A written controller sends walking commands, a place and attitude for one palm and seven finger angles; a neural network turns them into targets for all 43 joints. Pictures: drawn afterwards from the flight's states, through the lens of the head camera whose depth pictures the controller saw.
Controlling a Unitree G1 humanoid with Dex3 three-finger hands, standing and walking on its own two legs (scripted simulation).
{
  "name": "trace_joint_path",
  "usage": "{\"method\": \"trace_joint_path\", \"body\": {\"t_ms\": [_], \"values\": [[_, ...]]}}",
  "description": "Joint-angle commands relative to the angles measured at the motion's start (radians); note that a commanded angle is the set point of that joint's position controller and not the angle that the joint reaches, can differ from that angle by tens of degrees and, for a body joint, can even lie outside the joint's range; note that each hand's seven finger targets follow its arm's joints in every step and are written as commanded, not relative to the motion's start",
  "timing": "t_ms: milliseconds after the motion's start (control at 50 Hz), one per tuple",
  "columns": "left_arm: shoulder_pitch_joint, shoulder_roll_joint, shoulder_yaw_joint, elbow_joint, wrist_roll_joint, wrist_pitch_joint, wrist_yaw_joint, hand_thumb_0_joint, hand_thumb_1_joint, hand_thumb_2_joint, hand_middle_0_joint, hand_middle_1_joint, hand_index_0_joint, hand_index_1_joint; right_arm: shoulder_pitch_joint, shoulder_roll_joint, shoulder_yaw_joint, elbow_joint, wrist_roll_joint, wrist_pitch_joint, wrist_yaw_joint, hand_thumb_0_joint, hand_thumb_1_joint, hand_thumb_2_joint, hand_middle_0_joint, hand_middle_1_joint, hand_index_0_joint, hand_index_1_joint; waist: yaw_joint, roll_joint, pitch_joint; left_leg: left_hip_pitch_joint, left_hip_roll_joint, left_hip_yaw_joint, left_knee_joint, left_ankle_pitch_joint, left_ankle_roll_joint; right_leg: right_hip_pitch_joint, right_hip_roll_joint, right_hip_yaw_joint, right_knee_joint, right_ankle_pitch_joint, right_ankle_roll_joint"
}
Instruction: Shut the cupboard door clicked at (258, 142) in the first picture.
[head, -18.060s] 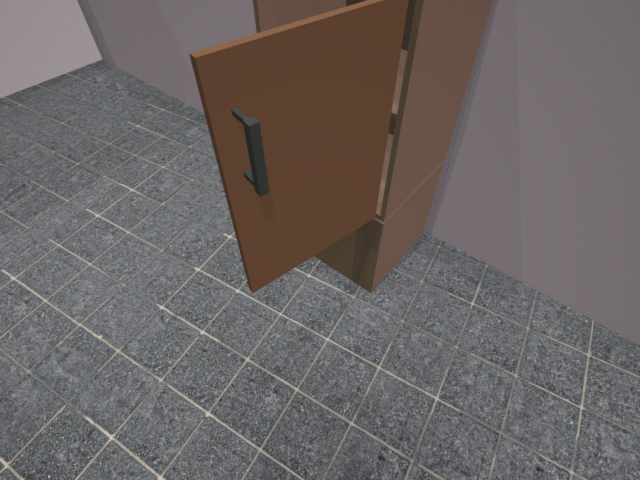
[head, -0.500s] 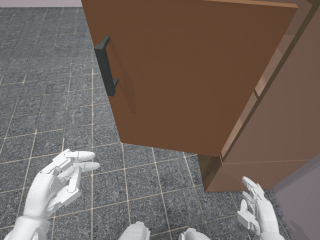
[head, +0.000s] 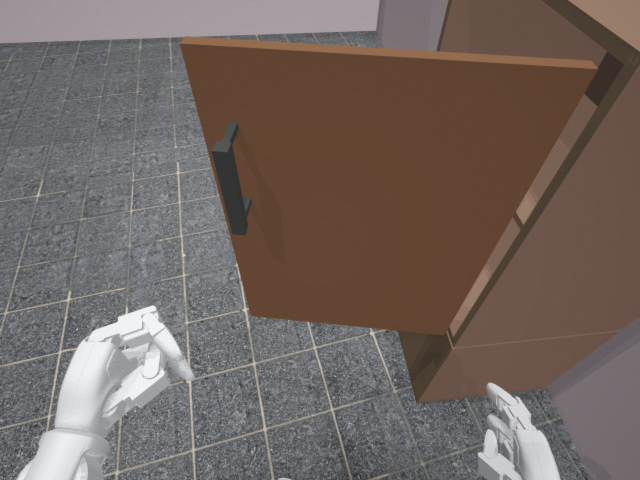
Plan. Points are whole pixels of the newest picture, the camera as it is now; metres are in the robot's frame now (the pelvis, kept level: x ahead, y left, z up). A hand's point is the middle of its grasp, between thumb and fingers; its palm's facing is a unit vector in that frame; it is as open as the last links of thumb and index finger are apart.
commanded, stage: raise the hand and make a fist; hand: left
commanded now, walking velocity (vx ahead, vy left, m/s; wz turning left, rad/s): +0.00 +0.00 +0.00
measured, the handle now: (236, 182) +0.45 +0.15 +0.13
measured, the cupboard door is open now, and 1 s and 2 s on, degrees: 78 78 78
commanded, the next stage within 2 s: bring the fist close to the handle in 0.80 s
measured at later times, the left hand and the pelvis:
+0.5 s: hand (143, 325) +0.24 +0.20 +0.13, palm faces -0.01 -1.00 -0.07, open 3.1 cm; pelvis +0.01 +0.00 +0.02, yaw +0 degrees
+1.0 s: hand (170, 333) +0.23 +0.17 +0.13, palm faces +0.01 -1.00 -0.08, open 3.1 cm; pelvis +0.00 -0.02 +0.03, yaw +0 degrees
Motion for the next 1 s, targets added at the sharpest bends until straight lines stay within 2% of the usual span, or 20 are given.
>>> {"method": "trace_joint_path", "body": {"t_ms": [0,60,220,300,320,340,420,440,520,600,620,640,700,720,780,820,880,900,920,980], "values": [[-0.084,0.103,0.058,-0.240,-0.012,-0.022,0.010,0.000,0.900,0.900,-1.227,-1.420,-1.227,-1.420,-0.049,-0.112,-0.035,-0.166,0.005,-0.052,-0.010,0.000,-0.900,-0.900,0.200,0.300,0.200,0.300,-0.003,0.026,-0.146,0.160,0.065,-0.113,-0.216,0.343,-0.080,0.094,0.000,-0.007,-0.109,0.222,0.000],[-0.113,0.113,0.063,-0.241,-0.006,0.018,0.010,0.000,0.900,0.900,-1.282,-1.480,-1.282,-1.480,-0.056,-0.110,-0.027,-0.165,0.008,-0.047,-0.009,0.000,-0.900,-0.900,0.200,0.300,0.200,0.300,0.002,0.049,-0.124,0.186,0.071,-0.120,-0.244,0.356,-0.087,0.112,0.000,-0.009,-0.131,0.225,-0.003],[-0.216,0.147,0.101,-0.242,-0.013,0.081,0.013,0.000,0.900,0.900,-1.300,-1.500,-1.300,-1.500,-0.077,-0.112,-0.012,-0.148,0.009,-0.045,-0.016,0.000,-0.900,-0.900,0.200,0.300,0.200,0.300,0.001,0.014,-0.094,0.230,0.070,-0.118,-0.296,0.339,-0.088,0.177,0.000,-0.006,-0.195,0.236,-0.006],[-0.249,0.148,0.101,-0.247,-0.012,0.104,0.006,0.000,0.900,0.900,-1.300,-1.500,-1.300,-1.500,-0.083,-0.107,-0.009,-0.134,0.011,-0.055,-0.016,0.000,-0.900,-0.900,0.200,0.300,0.200,0.300,0.008,0.061,-0.111,0.278,0.072,-0.118,-0.317,0.393,-0.096,0.199,-0.004,-0.008,-0.216,0.258,-0.005],[-0.252,0.162,0.115,-0.227,-0.012,0.116,0.004,0.000,0.900,0.900,-1.300,-1.500,-1.300,-1.500,-0.081,-0.112,-0.008,-0.129,0.010,-0.051,-0.017,0.000,-0.900,-0.900,0.200,0.300,0.200,0.300,0.007,0.019,-0.093,0.268,0.070,-0.114,-0.320,0.383,-0.089,0.216,-0.003,-0.005,-0.231,0.267,-0.006],[-0.267,0.143,0.100,-0.220,-0.015,0.127,-0.002,0.000,0.900,0.900,-1.300,-1.500,-1.300,-1.500,-0.087,-0.109,-0.007,-0.127,0.013,-0.050,-0.018,0.000,-0.900,-0.900,0.200,0.300,0.200,0.300,0.007,0.020,-0.088,0.267,0.068,-0.110,-0.330,0.363,-0.086,0.219,-0.003,-0.005,-0.238,0.259,-0.005],[-0.260,0.161,0.130,-0.172,-0.023,0.162,-0.007,0.000,0.900,0.900,-1.300,-1.500,-1.300,-1.500,-0.098,-0.113,-0.007,-0.120,0.014,-0.051,-0.024,0.000,-0.900,-0.900,0.200,0.300,0.200,0.300,0.018,-0.005,-0.052,0.257,0.063,-0.105,-0.356,0.314,-0.079,0.241,-0.005,0.003,-0.272,0.234,-0.005],[-0.253,0.134,0.111,-0.171,-0.027,0.168,-0.011,0.000,0.900,0.900,-1.300,-1.500,-1.300,-1.500,-0.102,-0.109,-0.008,-0.124,0.016,-0.051,-0.023,0.000,-0.900,-0.900,0.200,0.300,0.200,0.300,0.017,-0.012,-0.055,0.257,0.059,-0.097,-0.357,0.307,-0.076,0.245,-0.007,0.004,-0.276,0.233,-0.003],[-0.264,0.167,0.134,-0.214,-0.022,0.157,-0.001,0.000,0.900,0.900,-1.300,-1.500,-1.300,-1.500,-0.104,-0.113,-0.011,-0.124,0.011,-0.057,-0.021,0.000,-0.900,-0.900,0.200,0.300,0.200,0.300,0.022,-0.010,-0.079,0.261,0.054,-0.083,-0.350,0.319,-0.069,0.274,-0.011,0.017,-0.281,0.246,-0.003],[-0.269,0.153,0.126,-0.237,-0.016,0.123,0.013,0.000,0.900,0.900,-1.300,-1.500,-1.300,-1.500,-0.098,-0.107,-0.013,-0.119,0.008,-0.066,-0.015,0.000,-0.900,-0.900,0.200,0.300,0.200,0.300,0.016,0.024,-0.094,0.281,0.051,-0.073,-0.339,0.356,-0.069,0.265,-0.011,0.014,-0.273,0.276,-0.002],[-0.262,0.178,0.150,-0.217,-0.016,0.121,0.019,0.000,0.900,0.900,-1.300,-1.500,-1.300,-1.500,-0.092,-0.112,-0.014,-0.113,0.004,-0.064,-0.016,0.000,-0.900,-0.900,0.200,0.300,0.200,0.300,0.017,-0.001,-0.077,0.264,0.051,-0.073,-0.334,0.345,-0.063,0.267,-0.011,0.023,-0.279,0.275,-0.002],[-0.262,0.152,0.127,-0.204,-0.015,0.118,0.015,0.000,0.900,0.900,-1.300,-1.500,-1.300,-1.500,-0.094,-0.109,-0.014,-0.114,0.007,-0.064,-0.015,0.000,-0.900,-0.900,0.200,0.300,0.200,0.300,0.009,-0.017,-0.068,0.254,0.049,-0.069,-0.336,0.321,-0.058,0.261,-0.013,0.024,-0.283,0.256,0.002],[-0.275,0.145,0.111,-0.201,-0.014,0.113,0.011,0.000,0.900,0.900,-1.300,-1.500,-1.300,-1.500,-0.104,-0.110,-0.015,-0.113,0.012,-0.067,-0.018,0.000,-0.900,-0.900,0.200,0.300,0.200,0.300,0.004,0.018,-0.044,0.246,0.047,-0.065,-0.335,0.261,-0.054,0.237,-0.016,0.032,-0.295,0.196,0.003],[-0.271,0.171,0.133,-0.192,-0.015,0.114,0.011,0.000,0.900,0.900,-1.300,-1.500,-1.300,-1.500,-0.099,-0.115,-0.016,-0.110,0.009,-0.067,-0.019,0.000,-0.900,-0.900,0.200,0.300,0.200,0.300,0.006,-0.001,-0.049,0.239,0.046,-0.064,-0.328,0.261,-0.049,0.251,-0.019,0.047,-0.302,0.197,0.003],[-0.272,0.157,0.120,-0.213,-0.016,0.111,0.008,0.000,0.900,0.900,-1.300,-1.500,-1.300,-1.500,-0.107,-0.109,-0.014,-0.116,0.010,-0.072,-0.019,0.000,-0.900,-0.900,0.200,0.300,0.200,0.300,0.009,0.018,-0.071,0.246,0.043,-0.060,-0.328,0.264,-0.046,0.259,-0.021,0.048,-0.302,0.200,0.005],[-0.259,0.176,0.141,-0.201,-0.021,0.108,0.008,0.000,0.900,0.900,-1.300,-1.500,-1.300,-1.500,-0.101,-0.112,-0.015,-0.110,0.007,-0.074,-0.019,0.000,-0.900,-0.900,0.200,0.300,0.200,0.300,0.009,-0.022,-0.073,0.233,0.043,-0.058,-0.315,0.287,-0.043,0.279,-0.023,0.059,-0.302,0.229,0.007],[-0.259,0.153,0.127,-0.192,-0.025,0.102,0.003,0.000,0.900,0.900,-1.300,-1.500,-1.300,-1.500,-0.103,-0.108,-0.015,-0.109,0.010,-0.074,-0.018,0.000,-0.900,-0.900,0.200,0.300,0.200,0.300,0.005,-0.020,-0.077,0.235,0.040,-0.049,-0.308,0.295,-0.041,0.273,-0.026,0.061,-0.302,0.249,0.013],[-0.281,0.149,0.121,-0.192,-0.028,0.099,0.002,0.000,0.900,0.900,-1.300,-1.500,-1.300,-1.500,-0.105,-0.108,-0.015,-0.108,0.010,-0.076,-0.018,0.000,-0.900,-0.900,0.200,0.300,0.200,0.300,-0.002,-0.022,-0.070,0.231,0.038,-0.048,-0.303,0.283,-0.040,0.262,-0.028,0.064,-0.305,0.240,0.016],[-0.292,0.185,0.152,-0.169,-0.028,0.100,0.004,0.000,0.900,0.900,-1.300,-1.500,-1.300,-1.500,-0.100,-0.114,-0.015,-0.100,0.008,-0.074,-0.020,0.000,-0.900,-0.900,0.200,0.300,0.200,0.300,0.001,-0.049,-0.058,0.212,0.039,-0.052,-0.298,0.282,-0.040,0.273,-0.030,0.079,-0.309,0.234,0.015],[-0.370,0.175,0.133,-0.148,-0.022,0.096,0.001,0.000,0.900,0.900,-1.300,-1.500,-1.300,-1.500,-0.106,-0.112,-0.016,-0.094,0.013,-0.070,-0.023,0.000,-0.900,-0.900,0.200,0.300,0.200,0.300,-0.011,-0.018,-0.063,0.221,0.037,-0.044,-0.295,0.261,-0.038,0.255,-0.035,0.085,-0.316,0.203,0.020]]}}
